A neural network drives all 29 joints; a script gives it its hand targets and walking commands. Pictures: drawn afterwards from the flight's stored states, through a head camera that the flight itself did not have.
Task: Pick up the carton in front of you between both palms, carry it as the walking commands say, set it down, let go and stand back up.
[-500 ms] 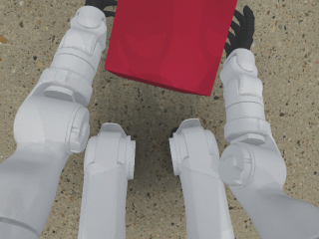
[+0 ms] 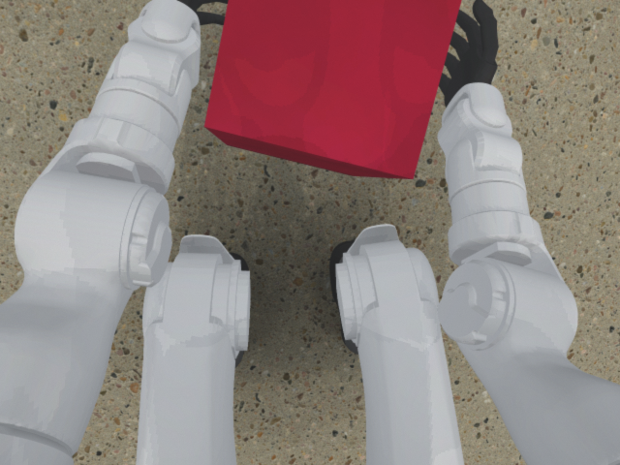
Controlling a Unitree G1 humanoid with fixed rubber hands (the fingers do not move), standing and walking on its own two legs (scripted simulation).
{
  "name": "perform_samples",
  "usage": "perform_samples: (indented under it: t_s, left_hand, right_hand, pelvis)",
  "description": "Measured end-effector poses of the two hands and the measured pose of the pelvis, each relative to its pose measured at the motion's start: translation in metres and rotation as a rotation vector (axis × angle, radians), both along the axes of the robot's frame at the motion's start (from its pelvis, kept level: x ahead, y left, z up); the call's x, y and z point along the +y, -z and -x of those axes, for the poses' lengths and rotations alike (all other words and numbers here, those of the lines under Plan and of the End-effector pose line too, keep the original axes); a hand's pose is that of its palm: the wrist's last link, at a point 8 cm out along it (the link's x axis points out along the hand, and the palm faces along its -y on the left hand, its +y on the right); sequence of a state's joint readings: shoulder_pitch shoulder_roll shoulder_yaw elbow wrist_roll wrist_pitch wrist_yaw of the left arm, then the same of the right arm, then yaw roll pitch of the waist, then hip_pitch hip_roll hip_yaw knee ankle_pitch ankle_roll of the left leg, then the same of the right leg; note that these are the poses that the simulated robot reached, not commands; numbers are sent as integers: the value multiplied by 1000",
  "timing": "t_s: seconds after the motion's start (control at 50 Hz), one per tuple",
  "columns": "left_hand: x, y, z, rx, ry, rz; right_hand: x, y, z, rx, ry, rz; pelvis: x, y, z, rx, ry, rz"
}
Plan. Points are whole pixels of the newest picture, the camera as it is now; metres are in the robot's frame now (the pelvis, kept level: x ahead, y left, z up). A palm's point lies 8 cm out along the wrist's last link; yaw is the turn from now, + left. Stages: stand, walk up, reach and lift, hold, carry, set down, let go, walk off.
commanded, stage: set down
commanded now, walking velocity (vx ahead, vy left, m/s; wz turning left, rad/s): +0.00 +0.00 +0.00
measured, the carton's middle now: (317, 79) +0.50 -0.03 -0.24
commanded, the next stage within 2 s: let go in 1.52 s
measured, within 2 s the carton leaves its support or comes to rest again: neither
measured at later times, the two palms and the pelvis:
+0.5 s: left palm (143, 10) +0.55 +0.16 -0.19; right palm (491, 101) +0.47 -0.23 -0.18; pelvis -0.01 +0.00 -0.01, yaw -1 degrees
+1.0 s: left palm out of the picture +0.56 +0.15 -0.02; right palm (615, 62) +0.47 -0.22 -0.01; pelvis +0.01 -0.01 +0.10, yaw -1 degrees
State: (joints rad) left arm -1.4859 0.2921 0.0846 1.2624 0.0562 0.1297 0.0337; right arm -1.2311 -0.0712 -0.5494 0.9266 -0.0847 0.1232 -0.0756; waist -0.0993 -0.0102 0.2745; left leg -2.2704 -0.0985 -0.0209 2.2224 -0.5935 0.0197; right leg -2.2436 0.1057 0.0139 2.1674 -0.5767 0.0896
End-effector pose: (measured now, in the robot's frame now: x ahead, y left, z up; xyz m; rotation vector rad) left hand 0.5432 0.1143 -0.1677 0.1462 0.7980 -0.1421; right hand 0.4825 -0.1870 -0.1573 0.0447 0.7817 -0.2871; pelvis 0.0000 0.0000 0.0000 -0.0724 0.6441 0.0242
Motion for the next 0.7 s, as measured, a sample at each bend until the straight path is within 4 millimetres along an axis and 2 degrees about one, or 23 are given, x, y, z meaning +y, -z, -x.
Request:
perform_samples:
  t_s: [0.26,0.38,0.46,0.58,0.7]
  left_hand:
    - [6,7,0,-36,7,16]
    - [39,23,4,-42,-64,-37]
    - [45,24,0,-70,-66,-33]
    - [34,1,-13,-141,-60,-9]
    - [29,-51,-18,-173,-58,-19]
  right_hand:
    - [-2,6,4,12,-31,10]
    - [-25,20,15,36,13,57]
    - [-40,21,15,10,34,64]
    - [-41,5,7,-61,41,52]
    - [-33,-43,5,-119,50,38]
  pelvis:
    - [1,3,4,-21,4,9]
    - [1,4,6,-23,10,9]
    - [-1,6,7,-23,13,5]
    - [-4,4,7,-22,23,-5]
    - [-6,-19,4,-1,31,-19]
